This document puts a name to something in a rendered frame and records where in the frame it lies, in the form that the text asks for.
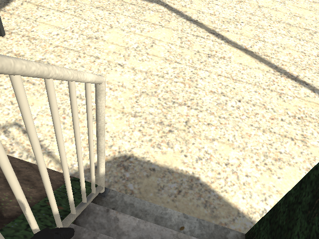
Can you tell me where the robot left hand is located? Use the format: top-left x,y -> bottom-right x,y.
30,227 -> 75,239

